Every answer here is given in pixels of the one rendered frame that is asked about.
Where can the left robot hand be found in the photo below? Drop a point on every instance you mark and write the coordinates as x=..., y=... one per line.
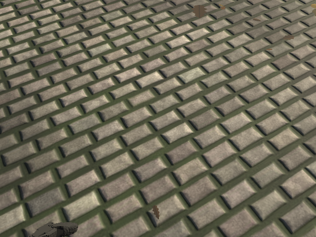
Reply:
x=59, y=229

